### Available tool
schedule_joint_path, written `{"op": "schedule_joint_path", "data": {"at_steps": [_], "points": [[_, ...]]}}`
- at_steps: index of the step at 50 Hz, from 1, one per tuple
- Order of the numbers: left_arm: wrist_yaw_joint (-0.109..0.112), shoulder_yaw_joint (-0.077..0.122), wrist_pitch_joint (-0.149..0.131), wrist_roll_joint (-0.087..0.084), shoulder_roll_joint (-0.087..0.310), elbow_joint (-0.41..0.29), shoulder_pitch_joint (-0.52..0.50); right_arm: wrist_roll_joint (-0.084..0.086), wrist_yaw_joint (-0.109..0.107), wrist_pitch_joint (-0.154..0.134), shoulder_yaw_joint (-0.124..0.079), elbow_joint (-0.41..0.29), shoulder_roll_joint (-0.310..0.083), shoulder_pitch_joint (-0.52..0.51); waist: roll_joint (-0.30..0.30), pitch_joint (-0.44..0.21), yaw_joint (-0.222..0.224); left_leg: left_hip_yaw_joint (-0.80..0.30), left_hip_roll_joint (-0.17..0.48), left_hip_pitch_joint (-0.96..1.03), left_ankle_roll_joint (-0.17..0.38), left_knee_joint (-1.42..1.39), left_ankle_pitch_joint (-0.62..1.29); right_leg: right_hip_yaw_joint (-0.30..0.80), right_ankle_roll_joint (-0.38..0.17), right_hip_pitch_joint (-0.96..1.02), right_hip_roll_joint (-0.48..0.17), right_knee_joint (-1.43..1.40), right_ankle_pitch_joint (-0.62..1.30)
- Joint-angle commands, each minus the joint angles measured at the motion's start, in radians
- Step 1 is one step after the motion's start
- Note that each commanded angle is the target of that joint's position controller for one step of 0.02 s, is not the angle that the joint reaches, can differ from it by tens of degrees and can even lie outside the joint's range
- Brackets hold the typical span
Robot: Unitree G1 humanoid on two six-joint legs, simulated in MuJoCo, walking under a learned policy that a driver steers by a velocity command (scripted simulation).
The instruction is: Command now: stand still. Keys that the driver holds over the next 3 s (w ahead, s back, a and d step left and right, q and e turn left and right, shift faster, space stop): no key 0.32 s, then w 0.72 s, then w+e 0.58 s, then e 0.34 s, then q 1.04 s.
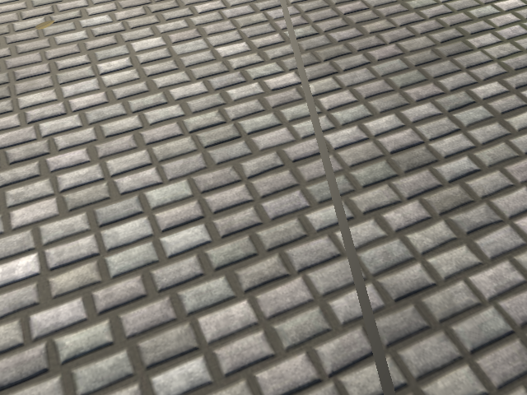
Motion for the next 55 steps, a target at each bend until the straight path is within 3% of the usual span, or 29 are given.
{"op": "schedule_joint_path", "data": {"at_steps": [1, 16, 18, 20, 22, 23, 24, 26, 27, 28, 29, 30, 31, 32, 33, 34, 35, 37, 41, 43, 46, 49, 51, 52, 53, 54, 55], "points": [[0.004, 0.017, -0.009, 0.0, 0.105, -0.032, -0.032, 0.0, -0.003, -0.009, -0.015, -0.011, -0.094, 0.068, 0.002, -0.007, 0.004, -0.022, 0.026, -0.193, 0.023, -0.125, 0.044, 0.075, -0.042, 0.159, -0.06, -0.079, 0.063], [0.01, 0.011, -0.008, -0.003, 0.087, 0.022, 0.002, 0.002, -0.004, -0.017, -0.01, 0.008, -0.062, 0.129, 0.01, 0.001, 0.008, -0.02, 0.022, -0.197, 0.027, -0.133, 0.065, 0.07, -0.039, 0.16, -0.053, -0.076, 0.088], [0.01, 0.011, -0.006, -0.007, 0.086, 0.039, 0.029, 0.008, -0.007, -0.014, -0.014, 0.018, -0.068, 0.157, 0.027, 0.003, 0.006, -0.026, 0.02, -0.203, 0.049, -0.152, -0.133, 0.039, -0.038, 0.138, -0.021, -0.061, -0.173], [0.008, 0.018, -0.016, -0.012, 0.097, 0.033, 0.015, 0.016, -0.013, -0.015, -0.026, -0.006, -0.103, 0.152, 0.063, 0.064, -0.006, -0.099, 0.064, -0.217, 0.108, -0.188, -0.342, 0.003, -0.036, 0.016, 0.014, 0.0, -0.4], [-0.008, 0.015, -0.05, -0.02, 0.068, 0.003, -0.049, 0.029, -0.013, -0.031, -0.047, -0.006, -0.161, 0.197, 0.156, 0.13, -0.036, -0.3, 0.218, -0.149, 0.192, -0.308, -0.441, -0.062, -0.021, -0.135, 0.031, 0.161, -0.271], [-0.017, 0.014, -0.067, -0.022, 0.063, -0.01, -0.066, 0.033, -0.013, -0.042, -0.059, -0.01, -0.188, 0.174, 0.19, 0.172, -0.032, -0.387, 0.303, -0.133, 0.231, -0.336, -0.406, -0.043, -0.029, -0.197, -0.014, 0.239, -0.203], [-0.026, 0.015, -0.081, -0.026, 0.065, -0.015, -0.064, 0.031, -0.011, -0.052, -0.059, -0.016, -0.173, 0.16, 0.179, 0.186, -0.022, -0.399, 0.328, -0.1, 0.241, -0.328, -0.326, -0.026, -0.042, -0.243, -0.043, 0.261, -0.214], [-0.038, 0.015, -0.103, -0.038, 0.056, -0.01, -0.02, 0.037, 0.002, -0.063, -0.055, -0.028, -0.146, 0.134, 0.152, 0.179, 0.014, -0.312, 0.288, -0.074, 0.204, -0.264, -0.166, -0.044, -0.061, -0.183, -0.048, 0.137, -0.246], [-0.04, 0.021, -0.107, -0.041, 0.055, 0.019, 0.056, 0.04, 0.008, -0.061, -0.054, -0.038, -0.145, 0.105, 0.134, 0.153, 0.054, -0.236, 0.236, -0.141, 0.173, -0.211, -0.097, -0.081, -0.063, -0.015, -0.015, 0.031, -0.198], [-0.04, 0.04, -0.107, -0.037, 0.083, 0.062, 0.165, 0.035, 0.014, -0.063, -0.054, -0.05, -0.149, 0.089, 0.115, 0.093, 0.094, -0.172, 0.176, -0.215, 0.148, -0.113, 0.085, -0.097, -0.061, 0.182, 0.03, 0.003, -0.125], [-0.037, 0.066, -0.109, -0.031, 0.152, 0.094, 0.305, 0.036, 0.017, -0.071, -0.047, -0.073, -0.13, 0.052, -0.01, 0.031, 0.151, -0.057, 0.084, -0.333, 0.094, 0.153, 0.281, 0.106, -0.115, 0.351, -0.076, -0.09, -0.16], [-0.041, 0.087, -0.111, -0.032, 0.248, 0.111, 0.451, 0.031, 0.014, -0.088, -0.032, -0.115, -0.069, 0.051, -0.276, -0.071, 0.183, 0.037, -0.053, -0.546, 0.021, 0.541, 0.095, 0.561, -0.26, 0.535, -0.308, -0.275, -0.252], [-0.045, 0.053, -0.124, -0.015, 0.175, 0.11, 0.421, 0.045, 0.017, -0.104, -0.037, -0.136, -0.081, 0.01, -0.221, -0.082, 0.148, -0.107, -0.048, -0.647, 0.038, 0.762, -0.147, 0.749, -0.299, 0.52, -0.402, -0.354, -0.265], [-0.044, 0.032, -0.135, -0.012, 0.127, 0.082, 0.331, 0.067, 0.027, -0.113, -0.042, -0.146, -0.094, -0.006, -0.142, -0.009, 0.104, -0.142, 0.009, -0.713, 0.075, 0.848, -0.1, 0.644, -0.274, 0.458, -0.399, -0.339, -0.256], [-0.047, 0.018, -0.14, -0.008, 0.093, 0.059, 0.272, 0.066, 0.032, -0.119, -0.044, -0.144, -0.097, -0.014, -0.074, 0.007, 0.075, -0.135, 0.056, -0.711, 0.103, 0.833, -0.007, 0.515, -0.235, 0.409, -0.354, -0.343, -0.228], [-0.051, 0.008, -0.141, -0.007, 0.085, 0.047, 0.234, 0.058, 0.033, -0.12, -0.052, -0.144, -0.098, -0.023, -0.037, 0.04, 0.05, -0.121, 0.093, -0.707, 0.111, 0.766, 0.074, 0.413, -0.207, 0.356, -0.321, -0.361, -0.166], [-0.051, -0.002, -0.138, -0.002, 0.068, 0.042, 0.222, 0.045, 0.033, -0.113, -0.064, -0.143, -0.117, -0.025, -0.036, 0.04, 0.034, -0.109, 0.116, -0.658, 0.112, 0.709, 0.126, 0.322, -0.177, 0.316, -0.276, -0.377, -0.096], [-0.041, -0.006, -0.129, 0.001, 0.077, 0.048, 0.259, 0.041, 0.039, -0.097, -0.067, -0.144, -0.098, -0.027, -0.052, 0.044, 0.025, -0.078, 0.125, -0.618, 0.085, 0.629, 0.166, 0.223, -0.17, 0.28, -0.24, -0.398, 0.029], [-0.014, -0.002, -0.119, 0.005, 0.13, 0.044, 0.303, 0.029, 0.043, -0.084, -0.056, -0.211, -0.066, -0.196, -0.031, 0.075, 0.046, -0.04, 0.116, -0.662, 0.028, 0.382, 0.291, 0.136, -0.178, 0.256, -0.228, -0.43, 0.152], [-0.008, 0.001, -0.115, 0.003, 0.143, 0.036, 0.318, 0.032, 0.051, -0.087, -0.046, -0.239, -0.058, -0.28, -0.05, 0.083, 0.066, -0.016, 0.092, -0.613, 0.02, 0.243, 0.374, 0.096, -0.169, 0.232, -0.213, -0.444, 0.154], [-0.007, 0.008, -0.112, -0.01, 0.147, 0.046, 0.369, 0.038, 0.066, -0.089, -0.039, -0.267, -0.068, -0.368, -0.054, 0.103, 0.086, 0.003, 0.065, -0.57, 0.03, 0.129, 0.424, 0.066, -0.164, 0.259, -0.229, -0.444, 0.148], [-0.007, 0.017, -0.103, -0.018, 0.151, 0.052, 0.382, 0.041, 0.083, -0.095, -0.04, -0.295, -0.089, -0.407, -0.06, 0.106, 0.07, -0.012, 0.056, -0.563, 0.068, 0.057, 0.389, 0.054, -0.146, 0.365, -0.273, -0.394, 0.222], [-0.008, 0.027, -0.096, -0.015, 0.174, 0.043, 0.356, 0.041, 0.088, -0.099, -0.056, -0.29, -0.131, -0.346, -0.088, 0.045, 0.017, 0.01, 0.016, -0.44, 0.101, 0.039, 0.33, 0.038, -0.124, 0.414, -0.285, -0.293, 0.477], [-0.009, 0.03, -0.089, -0.011, 0.183, 0.037, 0.339, 0.04, 0.086, -0.099, -0.075, -0.265, -0.164, -0.245, -0.105, -0.027, -0.043, 0.037, -0.02, -0.299, 0.123, 0.045, 0.306, 0.014, -0.108, 0.415, -0.268, -0.163, 0.661], [-0.01, 0.022, -0.082, -0.006, 0.162, 0.029, 0.331, 0.042, 0.079, -0.096, -0.1, -0.212, -0.207, -0.064, -0.098, -0.13, -0.128, 0.043, -0.041, -0.05, 0.151, 0.046, 0.297, -0.011, -0.079, 0.327, -0.218, 0.053, 0.714], [-0.014, 0.001, -0.081, 0.011, 0.116, 0.001, 0.346, 0.028, 0.066, -0.093, -0.122, -0.178, -0.289, 0.117, 0.023, -0.28, -0.174, -0.204, 0.17, 0.28, 0.212, 0.063, 0.233, -0.038, -0.045, 0.073, -0.152, 0.394, 0.392], [-0.023, -0.038, -0.103, -0.009, -0.042, 0.001, 0.48, 0.011, 0.075, -0.094, -0.121, -0.159, -0.329, 0.159, 0.293, -0.448, -0.083, -0.732, 0.403, 0.53, 0.361, -0.136, -0.045, 0.035, 0.001, -0.252, 0.046, 0.73, -0.361]]}}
